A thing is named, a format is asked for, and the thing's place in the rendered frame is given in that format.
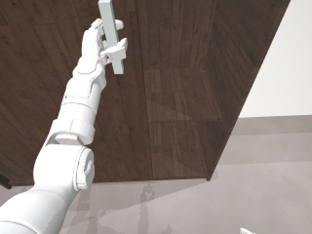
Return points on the robot left forearm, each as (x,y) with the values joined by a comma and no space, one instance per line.
(79,106)

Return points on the wardrobe door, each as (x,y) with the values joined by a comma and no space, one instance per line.
(40,46)
(11,165)

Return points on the robot left upper arm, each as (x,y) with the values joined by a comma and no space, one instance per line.
(61,171)

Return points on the handle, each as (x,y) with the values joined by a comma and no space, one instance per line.
(110,30)

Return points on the robot left hand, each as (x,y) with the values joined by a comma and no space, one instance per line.
(92,43)

